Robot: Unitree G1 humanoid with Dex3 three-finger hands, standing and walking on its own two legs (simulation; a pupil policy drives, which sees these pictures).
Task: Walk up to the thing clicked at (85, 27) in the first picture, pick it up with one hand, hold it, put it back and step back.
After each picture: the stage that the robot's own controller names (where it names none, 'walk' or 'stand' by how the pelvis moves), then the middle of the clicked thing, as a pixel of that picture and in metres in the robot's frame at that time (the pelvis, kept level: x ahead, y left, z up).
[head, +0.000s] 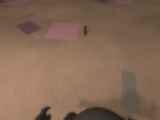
stand; (85, 30) +2.08 +0.16 -0.66
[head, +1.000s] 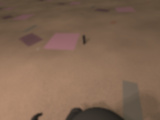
walk; (84, 39) +1.94 +0.31 -0.65
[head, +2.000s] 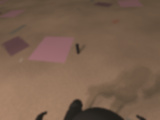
walk; (77, 49) +1.33 +0.36 -0.65
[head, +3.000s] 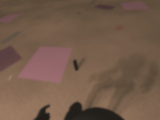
walk; (75, 65) +0.89 +0.30 -0.65
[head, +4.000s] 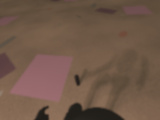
walk; (77, 80) +0.61 +0.23 -0.65
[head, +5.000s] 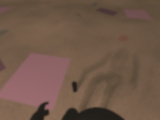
stand; (74, 87) +0.48 +0.18 -0.64
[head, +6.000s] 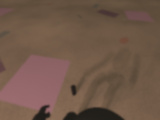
stand; (73, 90) +0.45 +0.18 -0.65
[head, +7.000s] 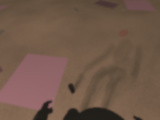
stand; (71, 88) +0.41 +0.23 -0.64
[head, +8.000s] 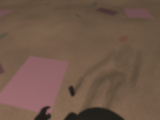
stand; (71, 91) +0.42 +0.23 -0.65
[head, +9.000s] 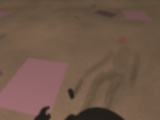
stand; (71, 94) +0.40 +0.22 -0.66
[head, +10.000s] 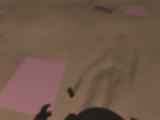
stand; (70, 92) +0.38 +0.23 -0.66
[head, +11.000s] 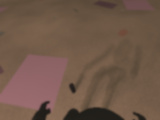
walk; (72, 88) +0.41 +0.23 -0.65
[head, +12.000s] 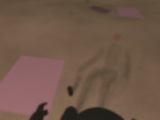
stand; (70, 91) +0.39 +0.20 -0.64
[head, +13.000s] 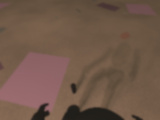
stand; (73, 88) +0.42 +0.19 -0.64
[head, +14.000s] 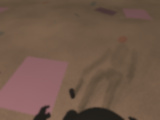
stand; (72, 94) +0.38 +0.19 -0.65
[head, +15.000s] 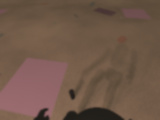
stand; (72, 94) +0.38 +0.20 -0.65
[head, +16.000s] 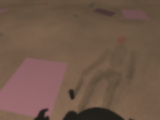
stand; (71, 94) +0.38 +0.20 -0.65
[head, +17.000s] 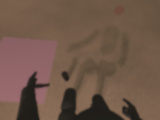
go down; (65, 76) +0.40 +0.23 -0.52
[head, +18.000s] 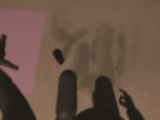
go down; (59, 57) +0.43 +0.29 -0.27
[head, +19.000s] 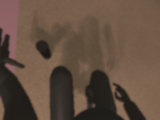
close in; (45, 51) +0.41 +0.31 -0.22
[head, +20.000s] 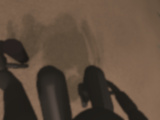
close; (19, 54) +0.37 +0.35 -0.15
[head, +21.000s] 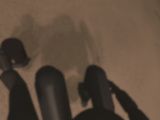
lift; (19, 55) +0.36 +0.34 -0.15
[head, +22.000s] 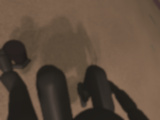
lift; (19, 56) +0.35 +0.34 -0.14
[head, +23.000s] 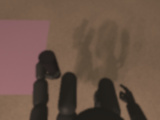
lift; (52, 67) +0.31 +0.25 -0.01
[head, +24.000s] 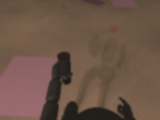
hold; (65, 70) +0.33 +0.17 +0.04
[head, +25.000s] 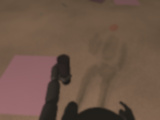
hold; (64, 71) +0.32 +0.17 +0.03
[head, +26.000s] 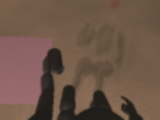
crouch; (57, 63) +0.37 +0.22 -0.02
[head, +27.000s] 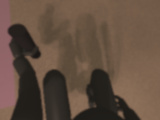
lower; (28, 45) +0.44 +0.34 -0.08
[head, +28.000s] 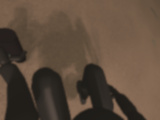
lower; (14, 49) +0.40 +0.35 -0.16
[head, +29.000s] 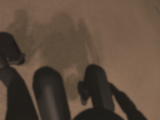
lower; (12, 52) +0.38 +0.36 -0.15
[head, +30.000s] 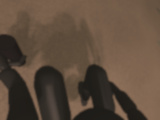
lower; (14, 54) +0.37 +0.36 -0.15
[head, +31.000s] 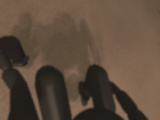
lower; (17, 54) +0.36 +0.36 -0.15
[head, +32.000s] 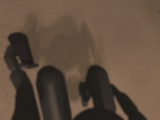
open; (24, 53) +0.38 +0.33 -0.15
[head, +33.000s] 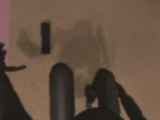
stand; (45, 38) +0.52 +0.35 -0.27
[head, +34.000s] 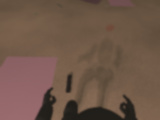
stand; (68, 83) +0.49 +0.23 -0.65
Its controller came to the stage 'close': yes
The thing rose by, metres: 0.68
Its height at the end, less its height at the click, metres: -0.09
